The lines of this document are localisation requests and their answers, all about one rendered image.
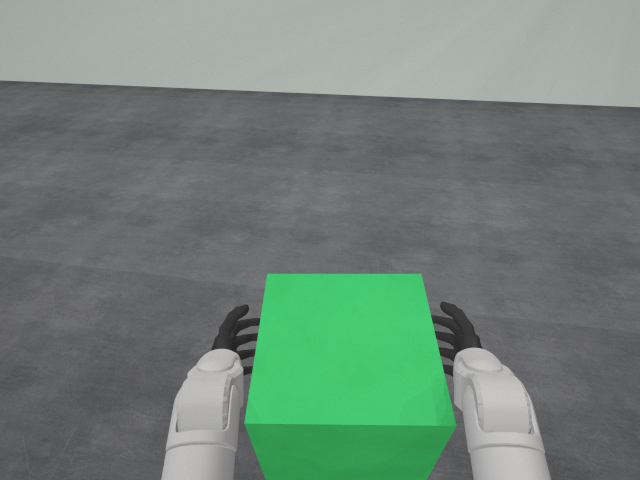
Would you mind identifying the right robot forearm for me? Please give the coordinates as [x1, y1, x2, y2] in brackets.
[453, 348, 551, 480]

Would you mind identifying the right robot hand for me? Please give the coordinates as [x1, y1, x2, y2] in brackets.
[431, 302, 483, 377]

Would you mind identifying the left robot hand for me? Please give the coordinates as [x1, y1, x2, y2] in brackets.
[211, 304, 260, 376]

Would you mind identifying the carton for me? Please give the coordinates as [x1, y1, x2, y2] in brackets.
[244, 274, 456, 480]

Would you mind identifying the left robot forearm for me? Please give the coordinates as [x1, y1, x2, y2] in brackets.
[161, 349, 244, 480]

